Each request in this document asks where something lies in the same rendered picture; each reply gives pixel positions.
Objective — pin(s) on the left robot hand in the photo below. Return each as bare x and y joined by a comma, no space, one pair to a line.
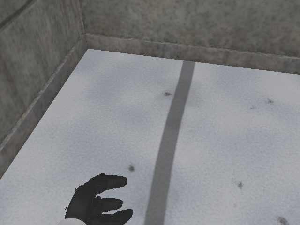
88,208

